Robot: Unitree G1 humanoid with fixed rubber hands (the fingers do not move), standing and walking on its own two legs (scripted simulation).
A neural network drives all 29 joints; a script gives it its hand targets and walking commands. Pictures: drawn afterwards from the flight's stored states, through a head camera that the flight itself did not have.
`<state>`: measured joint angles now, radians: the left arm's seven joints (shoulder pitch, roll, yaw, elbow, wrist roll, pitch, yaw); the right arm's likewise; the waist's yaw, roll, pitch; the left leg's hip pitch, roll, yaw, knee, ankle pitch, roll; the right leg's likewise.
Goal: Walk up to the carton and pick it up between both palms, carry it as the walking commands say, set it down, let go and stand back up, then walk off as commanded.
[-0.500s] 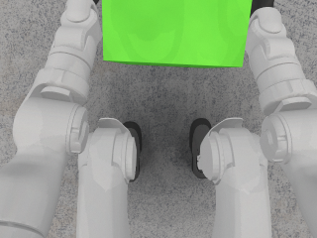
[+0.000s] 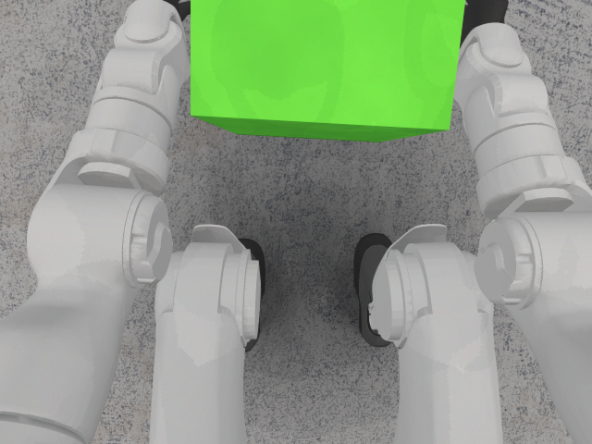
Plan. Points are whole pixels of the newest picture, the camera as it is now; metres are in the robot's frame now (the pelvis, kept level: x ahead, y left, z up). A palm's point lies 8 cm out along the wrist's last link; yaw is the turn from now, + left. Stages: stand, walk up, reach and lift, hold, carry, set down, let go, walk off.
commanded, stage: reach and lift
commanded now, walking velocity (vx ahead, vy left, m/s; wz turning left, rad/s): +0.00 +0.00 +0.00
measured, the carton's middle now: (319, 15) +0.56 +0.00 -0.22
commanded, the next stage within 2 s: none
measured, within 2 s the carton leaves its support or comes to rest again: leaves its support in 0.18 s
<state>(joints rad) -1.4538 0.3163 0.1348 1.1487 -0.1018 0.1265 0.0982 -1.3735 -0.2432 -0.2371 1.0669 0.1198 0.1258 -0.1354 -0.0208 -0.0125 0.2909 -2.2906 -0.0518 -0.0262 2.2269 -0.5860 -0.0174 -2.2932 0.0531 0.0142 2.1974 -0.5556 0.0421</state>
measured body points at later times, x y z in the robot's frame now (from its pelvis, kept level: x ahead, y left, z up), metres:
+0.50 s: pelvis +0.00 +0.00 +0.02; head +0.34 +0.02 +0.31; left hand +0.56 +0.16 -0.11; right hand +0.54 -0.16 -0.11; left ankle +0.11 +0.12 -0.33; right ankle +0.12 -0.12 -0.33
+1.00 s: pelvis +0.01 +0.00 +0.06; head +0.33 +0.02 +0.37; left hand +0.56 +0.16 -0.05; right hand +0.54 -0.16 -0.06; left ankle +0.11 +0.12 -0.33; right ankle +0.12 -0.13 -0.33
